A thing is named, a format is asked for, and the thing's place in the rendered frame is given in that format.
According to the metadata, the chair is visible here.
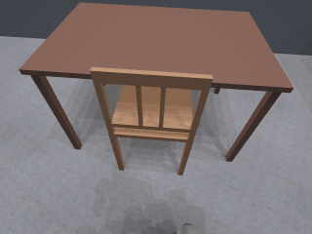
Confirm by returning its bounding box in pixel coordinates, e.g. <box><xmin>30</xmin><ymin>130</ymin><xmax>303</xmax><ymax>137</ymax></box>
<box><xmin>90</xmin><ymin>67</ymin><xmax>214</xmax><ymax>176</ymax></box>

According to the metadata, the robot right thigh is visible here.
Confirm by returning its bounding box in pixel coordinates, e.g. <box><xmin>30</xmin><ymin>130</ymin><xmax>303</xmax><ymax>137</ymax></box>
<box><xmin>175</xmin><ymin>224</ymin><xmax>206</xmax><ymax>234</ymax></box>

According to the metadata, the robot right shin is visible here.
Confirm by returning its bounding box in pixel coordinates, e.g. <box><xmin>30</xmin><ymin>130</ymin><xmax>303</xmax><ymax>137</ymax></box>
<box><xmin>182</xmin><ymin>222</ymin><xmax>193</xmax><ymax>226</ymax></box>

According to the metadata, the table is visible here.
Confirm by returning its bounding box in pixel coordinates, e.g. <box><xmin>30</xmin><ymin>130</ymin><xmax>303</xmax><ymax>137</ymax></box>
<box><xmin>19</xmin><ymin>2</ymin><xmax>294</xmax><ymax>162</ymax></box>

